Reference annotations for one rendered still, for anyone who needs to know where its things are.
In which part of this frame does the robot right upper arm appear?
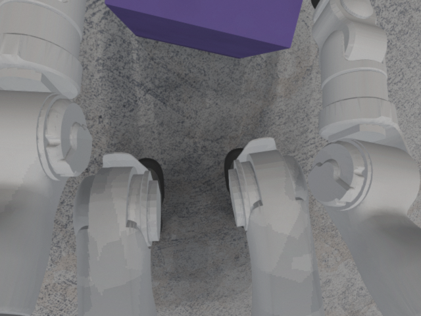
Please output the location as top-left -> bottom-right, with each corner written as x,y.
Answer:
308,138 -> 421,316

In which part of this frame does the robot right shin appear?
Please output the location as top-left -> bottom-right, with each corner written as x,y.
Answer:
237,137 -> 309,206

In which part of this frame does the left robot thigh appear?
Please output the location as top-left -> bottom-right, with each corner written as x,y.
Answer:
76,167 -> 161,316

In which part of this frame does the robot right forearm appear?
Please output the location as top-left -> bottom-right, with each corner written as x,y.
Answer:
312,0 -> 412,157

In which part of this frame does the robot left upper arm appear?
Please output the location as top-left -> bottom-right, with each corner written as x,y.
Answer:
0,90 -> 92,316

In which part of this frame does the robot left forearm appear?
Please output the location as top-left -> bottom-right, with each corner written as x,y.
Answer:
0,0 -> 86,99

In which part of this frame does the carton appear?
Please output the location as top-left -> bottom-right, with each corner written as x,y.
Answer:
105,0 -> 303,59

